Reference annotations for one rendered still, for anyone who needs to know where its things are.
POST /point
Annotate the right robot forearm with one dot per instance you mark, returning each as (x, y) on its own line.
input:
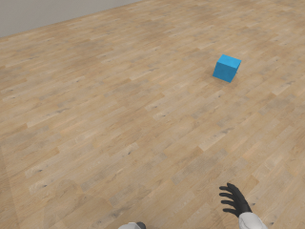
(250, 220)

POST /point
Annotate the carton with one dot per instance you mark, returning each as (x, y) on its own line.
(226, 68)

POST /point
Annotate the right robot hand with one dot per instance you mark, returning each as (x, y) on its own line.
(239, 202)

